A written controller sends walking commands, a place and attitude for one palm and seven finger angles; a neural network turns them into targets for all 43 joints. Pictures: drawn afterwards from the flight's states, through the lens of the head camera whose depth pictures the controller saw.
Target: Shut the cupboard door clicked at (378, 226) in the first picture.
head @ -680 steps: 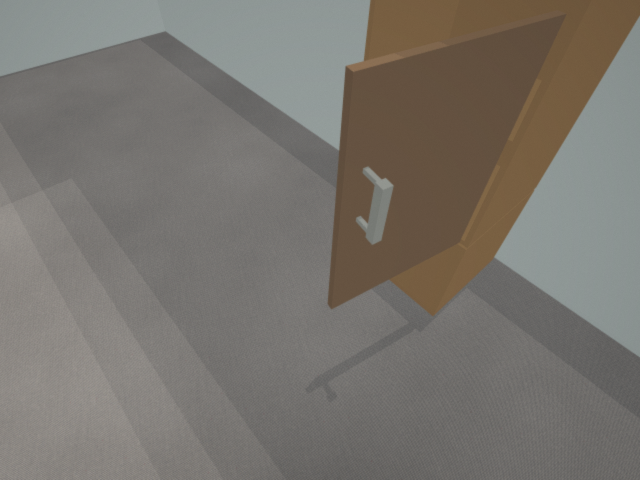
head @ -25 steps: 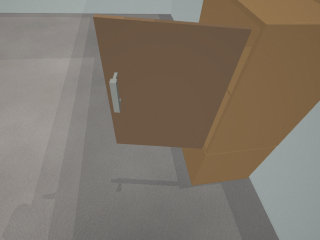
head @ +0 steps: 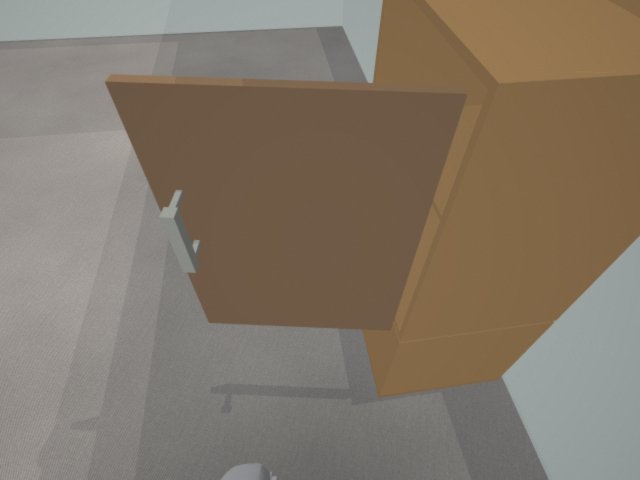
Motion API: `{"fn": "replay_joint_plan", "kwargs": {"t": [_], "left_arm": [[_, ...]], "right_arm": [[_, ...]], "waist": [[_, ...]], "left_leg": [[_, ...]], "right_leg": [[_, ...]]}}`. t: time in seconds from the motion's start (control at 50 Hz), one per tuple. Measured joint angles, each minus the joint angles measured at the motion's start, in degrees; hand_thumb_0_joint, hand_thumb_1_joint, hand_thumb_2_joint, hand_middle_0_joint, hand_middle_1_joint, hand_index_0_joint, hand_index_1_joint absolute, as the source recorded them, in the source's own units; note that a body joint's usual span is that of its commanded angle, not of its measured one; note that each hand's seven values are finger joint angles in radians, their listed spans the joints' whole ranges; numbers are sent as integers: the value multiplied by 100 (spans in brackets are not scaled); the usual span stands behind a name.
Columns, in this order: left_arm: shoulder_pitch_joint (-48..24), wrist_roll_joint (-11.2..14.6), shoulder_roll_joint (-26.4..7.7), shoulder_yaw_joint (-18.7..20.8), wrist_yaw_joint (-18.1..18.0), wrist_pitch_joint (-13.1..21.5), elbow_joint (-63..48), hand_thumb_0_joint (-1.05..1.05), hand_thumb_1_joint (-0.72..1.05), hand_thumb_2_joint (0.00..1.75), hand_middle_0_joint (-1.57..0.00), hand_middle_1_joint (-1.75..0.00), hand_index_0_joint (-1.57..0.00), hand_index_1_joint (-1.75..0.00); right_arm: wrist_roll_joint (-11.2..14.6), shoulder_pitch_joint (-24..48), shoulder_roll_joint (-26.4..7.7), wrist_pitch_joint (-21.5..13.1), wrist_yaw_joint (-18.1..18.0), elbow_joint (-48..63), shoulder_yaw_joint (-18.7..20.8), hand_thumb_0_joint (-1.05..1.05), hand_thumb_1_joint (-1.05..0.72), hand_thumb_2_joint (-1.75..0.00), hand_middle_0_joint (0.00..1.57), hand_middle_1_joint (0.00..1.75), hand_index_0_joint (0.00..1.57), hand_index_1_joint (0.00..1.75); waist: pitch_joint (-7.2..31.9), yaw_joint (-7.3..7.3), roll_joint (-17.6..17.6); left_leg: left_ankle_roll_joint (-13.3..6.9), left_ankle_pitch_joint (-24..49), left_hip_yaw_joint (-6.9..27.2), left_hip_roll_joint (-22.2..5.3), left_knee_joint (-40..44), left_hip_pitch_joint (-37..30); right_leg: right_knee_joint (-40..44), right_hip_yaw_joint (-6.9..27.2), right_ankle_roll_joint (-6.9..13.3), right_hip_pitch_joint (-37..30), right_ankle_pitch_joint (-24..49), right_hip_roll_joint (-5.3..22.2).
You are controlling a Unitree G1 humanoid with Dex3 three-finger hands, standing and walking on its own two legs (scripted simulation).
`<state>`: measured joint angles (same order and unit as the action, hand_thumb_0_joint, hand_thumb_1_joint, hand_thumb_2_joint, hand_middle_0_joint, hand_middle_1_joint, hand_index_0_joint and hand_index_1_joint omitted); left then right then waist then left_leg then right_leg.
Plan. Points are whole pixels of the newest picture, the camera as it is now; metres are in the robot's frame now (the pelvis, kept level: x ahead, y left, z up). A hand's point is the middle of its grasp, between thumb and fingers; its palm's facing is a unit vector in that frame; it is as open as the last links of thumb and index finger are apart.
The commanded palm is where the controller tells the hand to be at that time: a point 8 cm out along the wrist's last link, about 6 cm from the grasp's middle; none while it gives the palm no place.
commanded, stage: come to a stop and stand still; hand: left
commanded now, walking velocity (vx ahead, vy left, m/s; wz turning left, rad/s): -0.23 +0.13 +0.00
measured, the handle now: (184, 232) +0.46 +0.24 +0.01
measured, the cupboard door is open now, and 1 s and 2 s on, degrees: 79 79 79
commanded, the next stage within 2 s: look again from close up in 1.10 s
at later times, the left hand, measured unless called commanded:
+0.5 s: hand out of the picture +0.01 +0.19 -0.18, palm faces +0.04 -0.97 -0.24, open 7.3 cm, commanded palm none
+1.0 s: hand out of the picture +0.00 +0.17 -0.18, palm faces +0.04 -0.99 -0.15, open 7.3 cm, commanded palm none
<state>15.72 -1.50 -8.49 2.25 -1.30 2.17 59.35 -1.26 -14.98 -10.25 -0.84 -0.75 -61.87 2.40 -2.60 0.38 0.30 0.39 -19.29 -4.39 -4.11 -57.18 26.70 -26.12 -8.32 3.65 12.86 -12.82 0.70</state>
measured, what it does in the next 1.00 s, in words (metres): steps on the spot: left foot, then right foot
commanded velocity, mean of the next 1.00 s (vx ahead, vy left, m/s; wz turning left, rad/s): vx -0.02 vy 0.01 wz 0.00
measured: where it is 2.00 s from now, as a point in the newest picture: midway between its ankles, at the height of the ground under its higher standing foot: outside the picture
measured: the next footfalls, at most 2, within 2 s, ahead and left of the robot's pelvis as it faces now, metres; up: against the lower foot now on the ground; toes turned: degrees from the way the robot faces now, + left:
left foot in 0.16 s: +0.08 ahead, +0.11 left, +0.00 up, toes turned -2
right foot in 0.50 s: +0.00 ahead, -0.10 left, +0.00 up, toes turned +0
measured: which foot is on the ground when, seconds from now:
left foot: up 0.00-0.14, down 0.16-1.00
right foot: down 0.00-0.22, up 0.24-0.48, down 0.50-1.00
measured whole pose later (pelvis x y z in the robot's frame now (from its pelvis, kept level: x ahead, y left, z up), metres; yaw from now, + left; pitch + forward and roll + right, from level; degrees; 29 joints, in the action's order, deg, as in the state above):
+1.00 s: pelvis +0.00 +0.00 +0.00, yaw +0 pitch -2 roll +0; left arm 16.0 -0.8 -8.5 1.0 -1.7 -0.3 63.1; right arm -0.5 -15.4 -6.9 0.1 -2.1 -65.2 0.0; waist -3.9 -0.4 2.3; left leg -0.2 -10.8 -2.6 -0.8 -26.4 14.0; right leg -25.2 -3.5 -0.4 4.6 -19.0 1.6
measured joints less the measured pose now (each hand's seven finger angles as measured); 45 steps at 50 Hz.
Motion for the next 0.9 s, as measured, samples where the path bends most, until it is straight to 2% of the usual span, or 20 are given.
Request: {"fn": "replay_joint_plan", "kwargs": {"t": [0.1, 0.14, 0.16, 0.2, 0.24, 0.32, 0.38, 0.44, 0.5, 0.56, 0.66, 0.68, 0.7, 0.8, 0.9], "left_arm": [[180, 4, 112, -108, 28, -78, 104, 0, 93, 90, -20, -30, -21, -30], [252, 16, 135, -112, 15, -144, 110, 0, 92, 90, -20, -30, -21, -30], [294, 21, 145, -108, 6, -183, 105, 0, 92, 90, -20, -30, -21, -30], [259, 28, 85, -84, -30, -285, 112, 0, 92, 90, -20, -30, -21, -30], [214, 30, 25, -62, -76, -358, 50, 0, 91, 90, -20, -30, -21, -30], [47, 31, -28, -22, -77, -425, -51, 0, 91, 90, -20, -30, -20, -30], [-4, 29, -63, 12, -72, -425, -138, 0, 91, 90, -20, -30, -20, -30], [-12, 19, -95, 25, -64, -410, -199, 0, 91, 90, -20, -30, -20, -30], [52, -4, -125, 21, -55, -325, -212, 0, 91, 90, -20, -30, -20, -30], [178, -3, -55, -54, -33, -295, -93, 0, 91, 90, -20, -30, -20, -30], [459, 38, 45, -140, 14, -189, 97, 0, 91, 90, -20, -30, -20, -30], [468, 38, 70, -151, 29, -186, 124, 0, 91, 90, -20, -30, -20, -30], [438, 37, 79, -155, 39, -190, 150, 0, 91, 90, -20, -30, -20, -30], [282, 62, 98, -132, 31, -179, 229, 0, 90, 90, -20, -30, -20, -30], [108, 74, 68, -127, -15, -245, 321, 0, 90, 90, -20, -30, -21, -30]], "right_arm": [[79, 450, 37, 20, -62, 226, -55, 0, -91, -90, 19, 30, 19, 30], [96, 561, 85, 45, -73, 288, -63, 0, -91, -90, 19, 30, 19, 30], [94, 585, 100, 44, -78, 325, -67, 0, -91, -90, 19, 30, 19, 30], [76, 664, 222, 61, -101, 350, -79, 0, -91, -90, 19, 30, 19, 30], [55, 742, 333, 91, -103, 419, -127, 0, -91, -90, 19, 30, 19, 30], [44, 948, 448, 113, -136, 560, -165, 0, -91, -90, 20, 30, 20, 30], [30, 1055, 459, 130, -117, 617, -154, 0, -91, -90, 20, 30, 20, 30], [13, 1057, 424, 143, -90, 617, -116, 0, -91, -90, 20, 30, 20, 30], [35, 943, 362, 187, -53, 552, -61, 0, -91, -90, 20, 30, 20, 30], [65, 704, 223, 255, -36, 402, 40, -1, -92, -90, 20, 30, 20, 30], [12, 201, -35, 160, 4, 82, -3, -1, -93, -90, 20, 30, 20, 30], [14, 97, -79, 142, -3, 28, -7, -1, -93, -90, 20, 30, 20, 30], [15, 19, -95, 140, -16, -38, -12, -1, -93, -90, 20, 30, 20, 30], [41, -153, -20, 140, -84, -272, -115, 0, -92, -90, 19, 30, 19, 30], [79, -140, 147, 104, -129, -317, -189, 0, -91, -90, 19, 30, 19, 30]], "waist": [[-54, -222, 53], [-79, -275, 55], [-78, -288, 22], [-145, -320, 171], [-206, -391, 304], [-337, -348, 269], [-339, -295, 160], [-271, -237, 50], [-151, -197, 6], [-24, -108, -120], [272, -90, -39], [302, -63, -47], [287, -44, -9], [34, -133, 241], [-123, -98, 273]], "left_leg": [[165, 288, 32, 124, 1738, -341], [164, 711, 19, 180, 2369, -634], [99, 1075, 18, 170, 2631, -792], [-157, 958, -22, 277, 2581, -847], [-271, 808, -108, 351, 2567, -846], [-318, 984, -137, 399, 2762, -735], [-309, 1128, -135, 365, 2851, -592], [-249, 1235, -126, 310, 2883, -460], [-136, 1246, -126, 272, 2739, -305], [-11, 734, 67, 235, 2646, -388], [32, 863, 209, 165, 2707, -926], [59, 694, 226, 138, 2797, -1017], [83, 619, 258, 153, 2811, -1035], [54, 726, 218, 225, 2869, -1180], [-11, 770, 194, 283, 2951, -1231]], "right_leg": [[23, 70, -63, -175, -107, -53], [-224, 76, -113, -168, -296, -54], [-391, 58, -144, -148, -418, -75], [-672, 79, -221, -108, -609, 45], [-1004, 203, -296, 40, -1054, 120], [-2203, 552, -352, 518, -1621, 104], [-2514, 691, -415, 633, -1673, 100], [-1993, 668, -439, 411, -1635, 150], [-798, 647, -374, -51, -1068, 170], [-586, 538, -292, -239, -877, 61], [-138, 536, -241, -556, -694, -69], [-134, 487, -240, -579, -715, -98], [-145, 438, -243, -607, -746, -86], [-111, 464, -280, -742, -756, -8], [-52, 476, -349, -784, -714, 50]]}}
